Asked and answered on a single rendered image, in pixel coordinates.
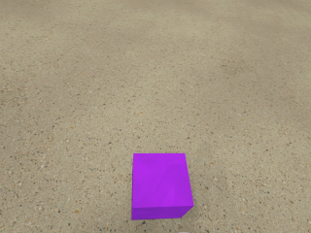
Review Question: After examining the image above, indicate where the carton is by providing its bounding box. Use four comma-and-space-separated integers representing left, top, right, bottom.
131, 153, 194, 220

